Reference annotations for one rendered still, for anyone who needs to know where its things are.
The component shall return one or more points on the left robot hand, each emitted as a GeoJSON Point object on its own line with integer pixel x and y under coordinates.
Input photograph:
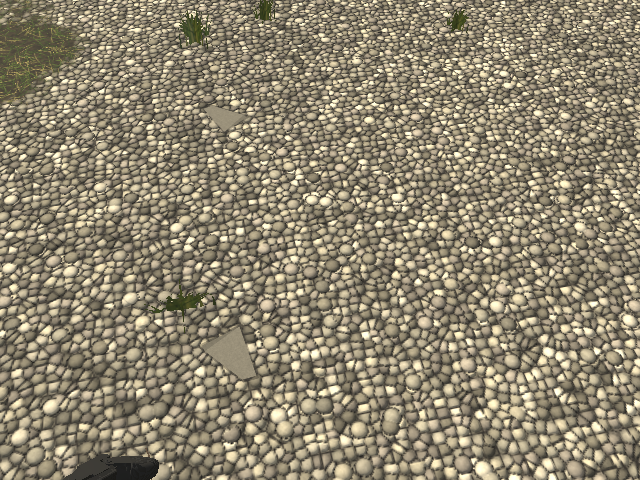
{"type": "Point", "coordinates": [103, 467]}

